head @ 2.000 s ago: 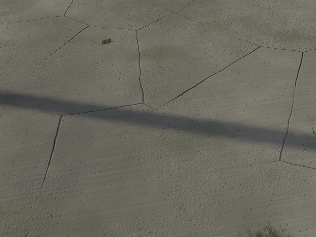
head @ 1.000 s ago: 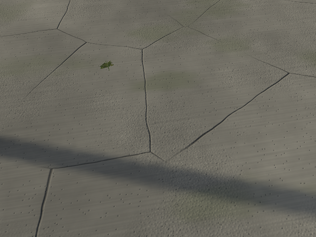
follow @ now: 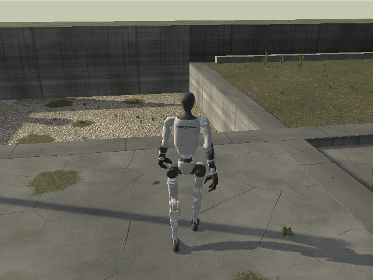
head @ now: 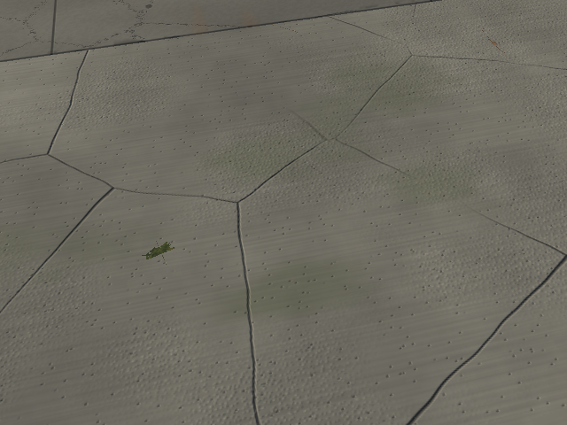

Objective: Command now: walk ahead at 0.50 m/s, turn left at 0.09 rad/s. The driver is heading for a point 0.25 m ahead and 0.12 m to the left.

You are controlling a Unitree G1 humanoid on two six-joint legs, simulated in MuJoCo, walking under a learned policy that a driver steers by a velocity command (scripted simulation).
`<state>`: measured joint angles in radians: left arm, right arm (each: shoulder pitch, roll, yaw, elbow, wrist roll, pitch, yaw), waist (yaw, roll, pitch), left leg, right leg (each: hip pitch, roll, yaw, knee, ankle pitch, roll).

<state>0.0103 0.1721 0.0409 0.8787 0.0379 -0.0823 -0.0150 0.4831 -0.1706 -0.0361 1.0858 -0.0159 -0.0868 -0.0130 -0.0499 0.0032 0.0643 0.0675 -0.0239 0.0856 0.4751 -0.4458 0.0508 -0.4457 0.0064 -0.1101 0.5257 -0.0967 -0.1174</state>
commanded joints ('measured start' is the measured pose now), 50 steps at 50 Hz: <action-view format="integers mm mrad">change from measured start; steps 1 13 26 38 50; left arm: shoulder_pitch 475 329 503 393 408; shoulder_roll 277 95 39 41 23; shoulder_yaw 85 3 -16 -29 -39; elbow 82 121 212 237 242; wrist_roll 6 -24 -47 -21 -29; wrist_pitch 3 -32 56 83 54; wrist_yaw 11 25 56 52 57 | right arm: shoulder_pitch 116 -160 -79 -216 -150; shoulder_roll -64 -33 -85 -68 -41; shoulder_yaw -13 -18 1 2 18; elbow -70 -113 -54 -37 32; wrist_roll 44 -12 5 21 9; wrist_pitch -7 60 26 85 73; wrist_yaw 8 17 -19 -17 -16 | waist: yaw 155 3 14 51 37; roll -240 -101 157 -26 -15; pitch -392 -29 -199 73 19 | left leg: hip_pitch -600 -539 -79 -352 -226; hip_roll -60 64 403 117 117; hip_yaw -56 -52 -395 -170 -141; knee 844 401 -93 -258 -161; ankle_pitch -76 297 1070 70 308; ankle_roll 40 -10 291 -9 -11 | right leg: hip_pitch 774 280 166 170 199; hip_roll -460 -187 -4 -92 -109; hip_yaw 781 13 70 169 190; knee -245 -280 286 -194 -257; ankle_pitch -149 708 -580 -258 -161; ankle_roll -226 -42 72 90 70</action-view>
